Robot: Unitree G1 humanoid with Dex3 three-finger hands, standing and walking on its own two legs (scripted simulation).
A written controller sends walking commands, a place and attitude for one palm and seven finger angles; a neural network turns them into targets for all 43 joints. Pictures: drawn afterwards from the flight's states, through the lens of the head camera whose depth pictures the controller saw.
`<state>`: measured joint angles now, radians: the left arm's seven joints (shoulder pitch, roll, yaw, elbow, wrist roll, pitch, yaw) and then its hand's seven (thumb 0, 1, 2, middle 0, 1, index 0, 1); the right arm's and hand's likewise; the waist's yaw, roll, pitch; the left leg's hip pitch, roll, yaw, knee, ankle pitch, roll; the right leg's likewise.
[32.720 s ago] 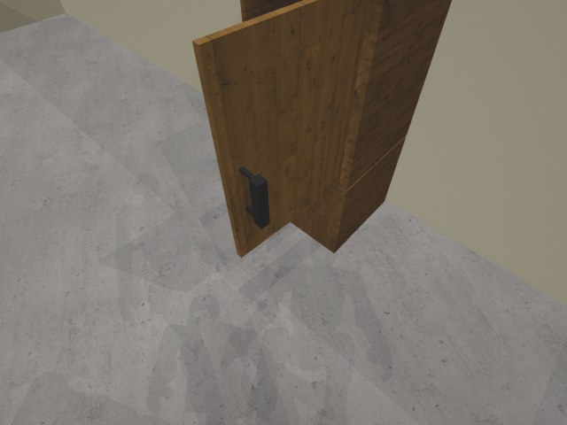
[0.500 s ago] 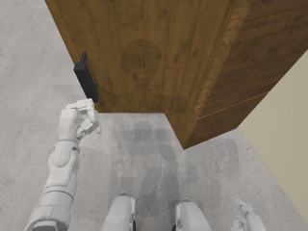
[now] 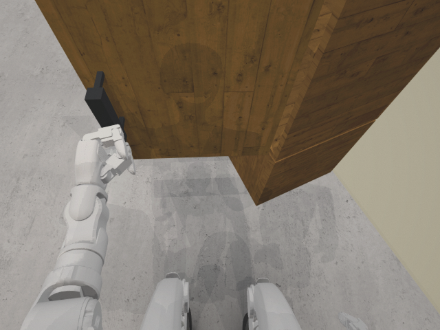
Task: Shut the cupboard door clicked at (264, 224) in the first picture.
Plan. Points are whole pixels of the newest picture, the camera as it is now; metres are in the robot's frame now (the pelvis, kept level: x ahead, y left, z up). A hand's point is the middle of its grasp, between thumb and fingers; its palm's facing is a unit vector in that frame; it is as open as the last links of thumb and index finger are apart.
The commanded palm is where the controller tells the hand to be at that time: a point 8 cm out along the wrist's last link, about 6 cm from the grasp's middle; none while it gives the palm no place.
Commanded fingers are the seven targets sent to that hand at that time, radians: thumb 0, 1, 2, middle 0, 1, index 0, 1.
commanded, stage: bring the fist close to the handle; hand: left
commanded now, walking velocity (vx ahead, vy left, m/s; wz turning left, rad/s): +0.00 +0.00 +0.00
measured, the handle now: (110, 110) +0.52 +0.22 +0.03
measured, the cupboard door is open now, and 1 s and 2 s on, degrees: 68 57 47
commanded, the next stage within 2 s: push the door shut along its arc in 0.04 s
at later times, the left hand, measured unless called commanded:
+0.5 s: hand (127, 137) +0.45 +0.18 +0.03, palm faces -0.04 -1.00 -0.02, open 3.1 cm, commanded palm +0.45 +0.22 +0.03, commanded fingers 0.00 0.90 0.90 -1.30 -1.50 -1.30 -1.50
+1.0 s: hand (141, 114) +0.51 +0.16 +0.03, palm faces -0.19 -0.98 -0.02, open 3.1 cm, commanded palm +0.51 +0.19 +0.03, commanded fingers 0.00 0.90 0.90 -1.30 -1.50 -1.30 -1.50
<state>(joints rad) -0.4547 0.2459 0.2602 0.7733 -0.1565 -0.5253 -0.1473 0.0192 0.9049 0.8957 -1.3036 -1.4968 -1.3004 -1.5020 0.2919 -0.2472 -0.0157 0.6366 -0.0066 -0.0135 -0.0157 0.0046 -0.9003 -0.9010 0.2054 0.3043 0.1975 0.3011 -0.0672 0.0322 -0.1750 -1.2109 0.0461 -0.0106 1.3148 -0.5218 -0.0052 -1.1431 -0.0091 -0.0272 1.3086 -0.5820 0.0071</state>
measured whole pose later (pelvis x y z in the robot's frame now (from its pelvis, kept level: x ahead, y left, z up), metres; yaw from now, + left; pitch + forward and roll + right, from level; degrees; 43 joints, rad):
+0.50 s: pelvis -0.01 +0.01 -0.01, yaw +0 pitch +26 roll -3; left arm -0.71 0.35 0.29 1.00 -0.14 -0.51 -0.25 0.02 0.90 0.90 -1.32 -1.50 -1.30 -1.50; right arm 0.25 -0.26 0.00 0.63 -0.01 -0.02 -0.02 0.00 -0.90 -0.90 0.21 0.30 0.20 0.30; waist -0.10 0.03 -0.17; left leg -1.30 0.04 -0.03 1.38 -0.53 0.00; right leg -1.21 -0.01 -0.05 1.35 -0.58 0.01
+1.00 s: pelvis -0.01 +0.01 -0.02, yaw -2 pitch +29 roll -5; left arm -0.95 0.49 0.33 1.16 -0.09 -0.43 -0.35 0.02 0.91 0.90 -1.30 -1.50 -1.30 -1.50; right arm 0.33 -0.27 0.02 0.66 -0.01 0.00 0.00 0.00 -0.90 -0.90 0.21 0.30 0.20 0.30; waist -0.19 0.05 -0.16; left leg -1.40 0.06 -0.04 1.42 -0.53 0.01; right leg -1.30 0.01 -0.05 1.37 -0.57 0.02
